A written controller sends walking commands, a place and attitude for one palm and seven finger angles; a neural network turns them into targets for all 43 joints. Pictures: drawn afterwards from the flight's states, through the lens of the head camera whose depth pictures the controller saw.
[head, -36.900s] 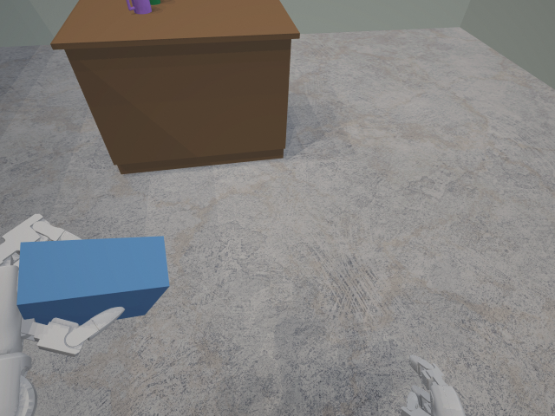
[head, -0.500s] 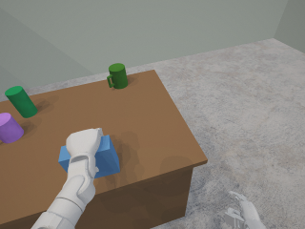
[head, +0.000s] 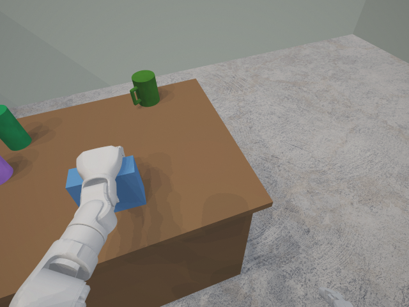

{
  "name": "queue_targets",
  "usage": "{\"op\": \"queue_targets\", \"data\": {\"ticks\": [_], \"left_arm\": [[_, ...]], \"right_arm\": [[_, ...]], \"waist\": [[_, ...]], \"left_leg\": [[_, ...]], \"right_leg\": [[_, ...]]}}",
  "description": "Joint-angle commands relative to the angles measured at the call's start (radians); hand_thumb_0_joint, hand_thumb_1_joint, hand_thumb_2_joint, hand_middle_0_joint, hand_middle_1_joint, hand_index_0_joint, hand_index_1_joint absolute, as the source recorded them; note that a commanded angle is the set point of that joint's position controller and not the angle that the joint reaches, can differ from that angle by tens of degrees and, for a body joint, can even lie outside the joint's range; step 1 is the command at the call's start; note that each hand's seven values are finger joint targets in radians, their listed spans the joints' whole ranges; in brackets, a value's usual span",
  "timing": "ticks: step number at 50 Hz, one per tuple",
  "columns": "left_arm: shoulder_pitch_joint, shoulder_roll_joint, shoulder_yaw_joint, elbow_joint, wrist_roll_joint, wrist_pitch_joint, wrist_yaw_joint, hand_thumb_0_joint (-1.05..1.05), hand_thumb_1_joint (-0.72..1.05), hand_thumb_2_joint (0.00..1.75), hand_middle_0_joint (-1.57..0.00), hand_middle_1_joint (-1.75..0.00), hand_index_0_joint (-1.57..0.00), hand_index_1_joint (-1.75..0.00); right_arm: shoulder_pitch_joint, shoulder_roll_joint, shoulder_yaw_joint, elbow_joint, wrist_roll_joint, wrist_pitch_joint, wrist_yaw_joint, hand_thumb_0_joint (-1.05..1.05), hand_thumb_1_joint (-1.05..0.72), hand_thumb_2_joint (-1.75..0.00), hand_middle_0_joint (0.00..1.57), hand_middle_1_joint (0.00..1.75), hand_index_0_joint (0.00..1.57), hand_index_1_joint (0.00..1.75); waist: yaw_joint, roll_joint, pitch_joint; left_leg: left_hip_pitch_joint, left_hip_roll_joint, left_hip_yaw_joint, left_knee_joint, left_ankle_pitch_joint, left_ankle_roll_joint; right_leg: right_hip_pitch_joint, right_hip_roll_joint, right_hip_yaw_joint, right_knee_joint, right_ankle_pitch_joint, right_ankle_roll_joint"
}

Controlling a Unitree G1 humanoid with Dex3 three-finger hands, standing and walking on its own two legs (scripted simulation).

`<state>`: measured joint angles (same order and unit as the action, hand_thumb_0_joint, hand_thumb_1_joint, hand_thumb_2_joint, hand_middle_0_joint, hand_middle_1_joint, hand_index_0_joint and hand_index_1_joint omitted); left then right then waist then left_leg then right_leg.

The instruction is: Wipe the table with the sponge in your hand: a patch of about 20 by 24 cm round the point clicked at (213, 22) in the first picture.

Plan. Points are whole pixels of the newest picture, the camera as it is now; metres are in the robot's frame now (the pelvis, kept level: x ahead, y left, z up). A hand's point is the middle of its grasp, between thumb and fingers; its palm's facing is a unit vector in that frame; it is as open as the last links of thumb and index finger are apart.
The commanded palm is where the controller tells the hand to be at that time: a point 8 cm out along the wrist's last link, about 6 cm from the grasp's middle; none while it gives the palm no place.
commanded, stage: wipe forward along the middle lane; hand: left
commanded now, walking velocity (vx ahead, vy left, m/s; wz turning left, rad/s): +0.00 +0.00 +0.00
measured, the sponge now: (112, 193) +0.36 +0.25 -0.01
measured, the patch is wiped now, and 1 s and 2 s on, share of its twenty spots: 1.00 1.00 1.00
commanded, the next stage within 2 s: slide back across to the first lane in 0.86 s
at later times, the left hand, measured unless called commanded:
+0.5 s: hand (108, 162) +0.42 +0.26 +0.04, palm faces -0.09 +0.00 -1.00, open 9.5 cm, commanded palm +0.40 +0.26 +0.06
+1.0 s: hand (107, 146) +0.47 +0.28 +0.04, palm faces -0.11 +0.01 -0.99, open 9.5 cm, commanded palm +0.45 +0.28 +0.07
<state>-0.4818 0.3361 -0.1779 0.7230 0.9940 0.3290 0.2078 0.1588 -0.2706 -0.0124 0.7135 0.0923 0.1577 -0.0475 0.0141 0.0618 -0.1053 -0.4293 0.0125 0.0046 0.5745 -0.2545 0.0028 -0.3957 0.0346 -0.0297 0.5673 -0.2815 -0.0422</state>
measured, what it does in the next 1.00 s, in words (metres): stands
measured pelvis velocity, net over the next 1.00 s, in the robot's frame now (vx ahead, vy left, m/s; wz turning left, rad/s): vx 0.01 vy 0.02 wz -0.02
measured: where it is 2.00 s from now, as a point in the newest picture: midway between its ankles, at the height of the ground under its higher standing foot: outside the picture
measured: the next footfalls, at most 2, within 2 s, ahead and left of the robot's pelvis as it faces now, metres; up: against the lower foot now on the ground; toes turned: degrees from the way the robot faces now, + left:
none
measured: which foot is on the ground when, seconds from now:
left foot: down 0.00-1.00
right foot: down 0.00-1.00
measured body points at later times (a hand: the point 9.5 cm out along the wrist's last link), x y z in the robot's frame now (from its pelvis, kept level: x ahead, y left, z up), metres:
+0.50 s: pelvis +0.00 +0.01 +0.00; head +0.04 +0.00 +0.44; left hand +0.42 +0.26 +0.09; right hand +0.11 -0.25 -0.13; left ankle +0.02 +0.12 -0.73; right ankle +0.00 -0.09 -0.73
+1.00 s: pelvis +0.01 +0.02 -0.01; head +0.08 +0.02 +0.44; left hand +0.47 +0.28 +0.09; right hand +0.06 -0.25 -0.14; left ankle +0.02 +0.12 -0.73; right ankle +0.00 -0.09 -0.73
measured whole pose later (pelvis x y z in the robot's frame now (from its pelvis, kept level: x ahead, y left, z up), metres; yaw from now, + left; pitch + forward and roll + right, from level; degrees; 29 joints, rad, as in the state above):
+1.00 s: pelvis +0.01 +0.02 -0.01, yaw -1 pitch +15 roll -2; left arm -0.89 0.46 -0.10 1.16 1.04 0.26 0.25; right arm 0.25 -0.26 -0.01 0.75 0.06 0.14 -0.02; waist -0.08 0.04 -0.13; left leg -0.64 0.01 0.01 0.67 -0.29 0.03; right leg -0.58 0.04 -0.02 0.60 -0.28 -0.02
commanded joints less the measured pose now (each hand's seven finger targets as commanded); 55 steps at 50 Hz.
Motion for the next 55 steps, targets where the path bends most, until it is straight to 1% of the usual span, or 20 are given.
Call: {"op": "queue_targets", "data": {"ticks": [1, 5, 7, 9, 10, 14, 15, 17, 23, 25, 29, 30, 35, 37, 40, 44, 48, 51, 54, 55], "left_arm": [[-0.296, 0.145, 0.033, 0.000, 0.022, -0.009, 0.021, 0.00, 0.10, 1.30, -1.20, -1.60, -1.20, -1.60], [-0.346, 0.176, 0.064, 0.050, 0.021, -0.023, 0.031, 0.00, 0.10, 1.30, -1.20, -1.60, -1.20, -1.60], [-0.384, 0.156, 0.034, 0.084, 0.029, -0.030, 0.036, 0.00, 0.10, 1.30, -1.20, -1.60, -1.20, -1.60], [-0.370, 0.153, 0.039, 0.107, 0.026, -0.034, 0.040, 0.00, 0.10, 1.30, -1.20, -1.60, -1.20, -1.60], [-0.386, 0.190, 0.075, 0.106, 0.024, -0.038, 0.041, 0.00, 0.10, 1.30, -1.20, -1.60, -1.20, -1.60], [-0.420, 0.183, 0.051, 0.154, 0.040, -0.041, 0.050, 0.00, 0.10, 1.30, -1.20, -1.60, -1.20, -1.60], [-0.416, 0.206, 0.083, 0.151, 0.035, -0.044, 0.051, 0.00, 0.10, 1.30, -1.20, -1.60, -1.20, -1.60], [-0.445, 0.191, 0.057, 0.173, 0.041, -0.045, 0.055, 0.00, 0.10, 1.30, -1.20, -1.60, -1.20, -1.60], [-0.502, 0.208, 0.061, 0.224, 0.046, -0.046, 0.063, 0.00, 0.10, 1.30, -1.20, -1.60, -1.20, -1.60], [-0.489, 0.260, 0.113, 0.229, 0.043, -0.050, 0.063, 0.00, 0.10, 1.30, -1.20, -1.60, -1.20, -1.60], [-0.493, 0.216, 0.066, 0.250, 0.057, -0.051, 0.062, 0.00, 0.10, 1.30, -1.20, -1.60, -1.20, -1.60], [-0.502, 0.229, 0.086, 0.240, 0.049, -0.054, 0.059, 0.00, 0.10, 1.30, -1.20, -1.60, -1.20, -1.60], [-0.593, 0.246, 0.078, 0.267, 0.058, -0.055, 0.062, 0.00, 0.10, 1.30, -1.20, -1.60, -1.20, -1.60], [-0.644, 0.222, 0.043, 0.291, 0.062, -0.053, 0.065, 0.00, 0.10, 1.30, -1.20, -1.60, -1.20, -1.60], [-0.656, 0.254, 0.084, 0.314, 0.059, -0.056, 0.067, 0.00, 0.10, 1.30, -1.20, -1.60, -1.20, -1.60], [-0.719, 0.280, 0.071, 0.357, 0.072, -0.051, 0.064, 0.00, 0.10, 1.30, -1.20, -1.60, -1.20, -1.60], [-0.696, 0.312, 0.093, 0.380, 0.074, -0.056, 0.054, 0.00, 0.10, 1.30, -1.20, -1.60, -1.20, -1.60], [-0.686, 0.375, 0.135, 0.347, 0.076, -0.070, 0.044, 0.00, 0.10, 1.30, -1.20, -1.60, -1.20, -1.60], [-0.659, 0.430, 0.163, 0.328, 0.083, -0.078, 0.039, 0.00, 0.10, 1.30, -1.20, -1.60, -1.20, -1.60], [-0.649, 0.454, 0.192, 0.311, 0.079, -0.084, 0.035, 0.00, 0.10, 1.30, -1.20, -1.60, -1.20, -1.60]], "right_arm": [[-0.098, -0.121, -0.033, -0.131, -0.003, -0.043, -0.004, 0.00, -0.90, -0.90, 0.20, 0.30, 0.20, 0.30], [-0.082, -0.122, -0.035, -0.121, -0.005, -0.045, -0.003, 0.00, -0.90, -0.90, 0.20, 0.30, 0.20, 0.30], [-0.061, -0.122, -0.037, -0.110, -0.006, -0.045, -0.002, 0.00, -0.90, -0.90, 0.20, 0.30, 0.20, 0.30], [-0.052, -0.121, -0.039, -0.110, -0.008, -0.045, 0.001, 0.00, -0.90, -0.90, 0.20, 0.30, 0.20, 0.30], [-0.054, -0.123, -0.038, -0.111, -0.009, -0.044, 0.001, 0.00, -0.90, -0.90, 0.20, 0.30, 0.20, 0.30], [-0.025, -0.126, -0.039, -0.098, -0.012, -0.039, 0.005, 0.00, -0.90, -0.90, 0.20, 0.30, 0.20, 0.30], [-0.027, -0.125, -0.039, -0.101, -0.012, -0.039, 0.007, 0.00, -0.90, -0.90, 0.20, 0.30, 0.20, 0.30], [-0.013, -0.127, -0.040, -0.093, -0.014, -0.039, 0.008, 0.00, -0.90, -0.90, 0.20, 0.30, 0.20, 0.30], [0.015, -0.132, -0.041, -0.081, -0.017, -0.039, 0.013, 0.00, -0.90, -0.90, 0.20, 0.30, 0.20, 0.30], [0.020, -0.136, -0.043, -0.080, -0.019, -0.039, 0.014, 0.00, -0.90, -0.90, 0.20, 0.30, 0.20, 0.30], [0.040, -0.136, -0.046, -0.076, -0.020, -0.034, 0.021, 0.00, -0.90, -0.90, 0.20, 0.30, 0.20, 0.30], [0.037, -0.135, -0.045, -0.079, -0.021, -0.034, 0.021, 0.00, -0.90, -0.90, 0.20, 0.30, 0.20, 0.30], [0.056, -0.139, -0.043, -0.065, -0.021, -0.037, 0.019, 0.00, -0.90, -0.90, 0.20, 0.30, 0.20, 0.30], [0.075, -0.141, -0.046, -0.055, -0.023, -0.041, 0.019, 0.00, -0.90, -0.90, 0.20, 0.30, 0.20, 0.30], [0.085, -0.144, -0.049, -0.047, -0.027, -0.046, 0.020, 0.00, -0.90, -0.90, 0.20, 0.30, 0.20, 0.30], [0.116, -0.150, -0.047, -0.035, -0.027, -0.046, 0.020, 0.00, -0.90, -0.90, 0.20, 0.30, 0.20, 0.30], [0.143, -0.152, -0.048, -0.037, -0.033, -0.048, 0.024, 0.00, -0.90, -0.90, 0.20, 0.30, 0.20, 0.30], [0.150, -0.157, -0.051, -0.043, -0.033, -0.044, 0.024, 0.00, -0.90, -0.90, 0.20, 0.30, 0.20, 0.30], [0.151, -0.160, -0.050, -0.053, -0.027, -0.041, 0.025, 0.00, -0.90, -0.90, 0.20, 0.30, 0.20, 0.30], [0.146, -0.160, -0.050, -0.057, -0.029, -0.042, 0.024, 0.00, -0.90, -0.90, 0.20, 0.30, 0.20, 0.30]], "waist": [[-0.021, -0.135, -0.154], [-0.016, -0.119, -0.179], [-0.035, -0.123, -0.173], [-0.029, -0.132, -0.196], [-0.022, -0.125, -0.209], [-0.042, -0.123, -0.207], [-0.028, -0.113, -0.223], [-0.049, -0.116, -0.207], [-0.061, -0.112, -0.213], [-0.040, -0.110, -0.256], [-0.062, -0.110, -0.252], [-0.052, -0.096, -0.260], [-0.076, -0.077, -0.239], [-0.101, -0.072, -0.227], [-0.089, -0.079, -0.277], [-0.118, -0.078, -0.276], [-0.107, -0.068, -0.315], [-0.093, -0.067, -0.362], [-0.082, -0.066, -0.340], [-0.065, -0.049, -0.357]], "left_leg": [[0.067, -0.034, 0.003, -0.052, 0.048, 0.044], [0.056, -0.030, -0.001, -0.051, 0.050, 0.043], [0.052, -0.029, 0.003, -0.040, 0.046, 0.044], [0.052, -0.028, 0.006, -0.036, 0.058, 0.045], [0.047, -0.027, -0.001, -0.041, 0.068, 0.044], [0.038, -0.026, 0.005, -0.027, 0.082, 0.045], [0.036, -0.024, -0.003, -0.032, 0.094, 0.043], [0.036, -0.022, 0.003, -0.023, 0.084, 0.045], [0.028, -0.018, -0.001, -0.018, 0.091, 0.046], [0.023, -0.018, -0.007, -0.016, 0.121, 0.044], [0.024, -0.017, 0.000, -0.001, 0.140, 0.045], [0.023, -0.016, -0.005, -0.006, 0.146, 0.043], [0.020, -0.009, -0.018, -0.009, 0.119, 0.041], [0.026, -0.008, -0.016, -0.002, 0.096, 0.043], [0.025, -0.003, -0.020, 0.006, 0.127, 0.043], [0.006, -0.003, -0.017, 0.021, 0.115, 0.045], [-0.009, -0.006, -0.011, 0.036, 0.149, 0.045], [0.006, -0.006, -0.012, 0.040, 0.187, 0.048], [-0.007, -0.011, -0.008, 0.025, 0.165, 0.050], [0.000, -0.010, -0.011, 0.020, 0.192, 0.050]], "right_leg": [[0.032, -0.005, 0.038, -0.110, 0.111, -0.007], [0.023, -0.004, 0.039, -0.110, 0.109, -0.010], [0.007, -0.006, 0.033, -0.103, 0.109, -0.005], [0.017, -0.006, 0.035, -0.102, 0.127, -0.004], [0.029, -0.004, 0.038, -0.100, 0.140, -0.008], [0.012, -0.006, 0.034, -0.090, 0.166, -0.004], [0.022, -0.003, 0.032, -0.087, 0.175, -0.009], [0.001, -0.005, 0.031, -0.087, 0.165, -0.004], [-0.022, -0.001, 0.025, -0.080, 0.166, -0.004], [0.009, 0.000, 0.029, -0.074, 0.203, -0.009], [-0.010, 0.001, 0.025, -0.066, 0.231, -0.005], [-0.005, 0.002, 0.023, -0.065, 0.237, -0.010], [-0.062, 0.007, 0.014, -0.064, 0.171, -0.011], [-0.101, 0.009, 0.009, -0.063, 0.136, -0.006], [-0.087, 0.011, 0.011, -0.054, 0.165, -0.010], [-0.105, 0.011, 0.013, -0.048, 0.162, -0.003], [-0.074, 0.012, 0.016, -0.036, 0.216, -0.001], [-0.032, 0.011, 0.020, -0.030, 0.263, -0.002], [-0.010, 0.010, 0.025, -0.047, 0.245, 0.000], [0.014, 0.009, 0.027, -0.046, 0.275, -0.006]]}}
